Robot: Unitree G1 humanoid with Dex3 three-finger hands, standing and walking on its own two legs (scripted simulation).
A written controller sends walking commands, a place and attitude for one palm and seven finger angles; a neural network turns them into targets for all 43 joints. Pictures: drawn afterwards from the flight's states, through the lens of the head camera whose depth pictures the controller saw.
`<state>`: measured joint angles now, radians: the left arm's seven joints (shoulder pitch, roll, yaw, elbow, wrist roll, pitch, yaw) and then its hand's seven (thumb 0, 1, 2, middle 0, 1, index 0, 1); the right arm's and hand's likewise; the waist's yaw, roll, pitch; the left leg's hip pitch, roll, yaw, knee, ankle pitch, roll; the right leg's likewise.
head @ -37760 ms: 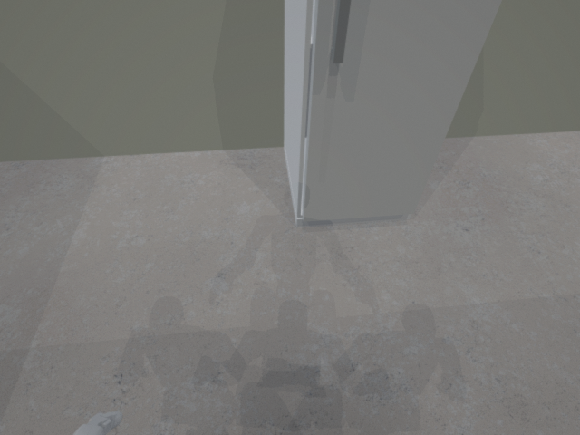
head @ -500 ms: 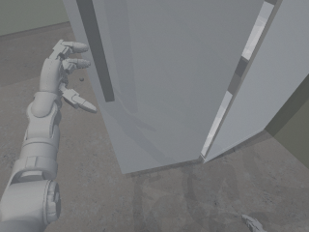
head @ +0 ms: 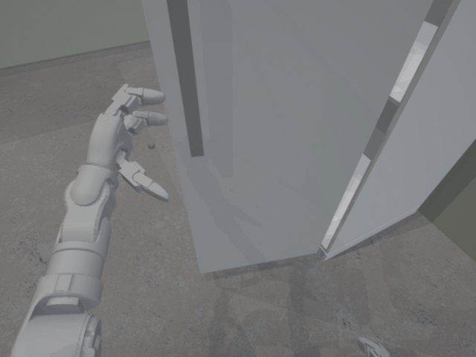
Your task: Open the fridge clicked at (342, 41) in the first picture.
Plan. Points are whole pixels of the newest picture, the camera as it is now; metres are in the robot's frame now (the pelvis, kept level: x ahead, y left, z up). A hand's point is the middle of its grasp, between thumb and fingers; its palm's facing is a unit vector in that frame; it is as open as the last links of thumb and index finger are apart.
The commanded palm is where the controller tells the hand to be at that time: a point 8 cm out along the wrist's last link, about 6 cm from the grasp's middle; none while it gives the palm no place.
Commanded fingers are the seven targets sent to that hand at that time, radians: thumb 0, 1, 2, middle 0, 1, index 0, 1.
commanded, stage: slip the hand off the handle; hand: left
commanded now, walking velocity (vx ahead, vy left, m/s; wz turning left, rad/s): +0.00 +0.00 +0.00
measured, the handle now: (183, 49) +0.51 +0.12 +0.27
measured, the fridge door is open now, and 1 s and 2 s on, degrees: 74 74 74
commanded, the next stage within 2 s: draw the hand back to the body in 0.84 s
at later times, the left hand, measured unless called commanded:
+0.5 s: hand (162, 185) +0.31 +0.13 +0.17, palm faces +0.00 -0.98 -0.19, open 14.7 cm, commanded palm +0.29 +0.19 +0.19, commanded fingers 0.00 -0.55 0.20 -0.25 -1.15 -0.25 -1.15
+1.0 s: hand (150, 186) +0.30 +0.14 +0.17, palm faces +0.01 -0.99 -0.15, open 14.7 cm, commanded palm +0.28 +0.19 +0.19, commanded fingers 0.00 -0.55 0.20 -0.25 -1.15 -0.25 -1.15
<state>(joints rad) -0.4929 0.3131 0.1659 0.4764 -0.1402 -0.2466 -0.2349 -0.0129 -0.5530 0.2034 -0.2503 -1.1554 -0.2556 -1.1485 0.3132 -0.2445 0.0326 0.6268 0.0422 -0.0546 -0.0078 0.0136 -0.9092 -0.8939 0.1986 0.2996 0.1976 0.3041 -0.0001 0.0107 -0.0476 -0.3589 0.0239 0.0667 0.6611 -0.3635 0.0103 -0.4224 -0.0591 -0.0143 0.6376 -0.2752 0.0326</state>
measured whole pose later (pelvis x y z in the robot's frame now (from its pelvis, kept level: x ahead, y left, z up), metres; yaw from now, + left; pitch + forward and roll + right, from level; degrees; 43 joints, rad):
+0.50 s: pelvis +0.00 -0.03 +0.00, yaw +1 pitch +0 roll +0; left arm -0.15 0.25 0.08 0.02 -0.11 -0.09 -0.13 -0.01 -0.55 0.20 -0.25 -1.16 -0.26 -1.15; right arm 0.21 -0.23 0.05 0.59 0.03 -0.09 -0.03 0.01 -0.91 -0.89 0.20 0.30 0.20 0.30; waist 0.04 0.02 -0.03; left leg -0.25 0.04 0.03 0.60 -0.34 -0.02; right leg -0.32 -0.04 -0.05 0.61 -0.28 0.01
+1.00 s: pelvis +0.00 -0.04 +0.00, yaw +1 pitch -1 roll +0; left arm -0.13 0.29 0.16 0.06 -0.20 -0.12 -0.19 -0.01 -0.55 0.20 -0.25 -1.16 -0.26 -1.15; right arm 0.25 -0.26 0.03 0.63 0.05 -0.13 -0.05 0.02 -0.91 -0.89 0.20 0.30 0.20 0.30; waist 0.03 0.04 -0.02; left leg -0.25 0.05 0.03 0.60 -0.33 -0.04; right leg -0.32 -0.03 -0.06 0.62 -0.28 -0.01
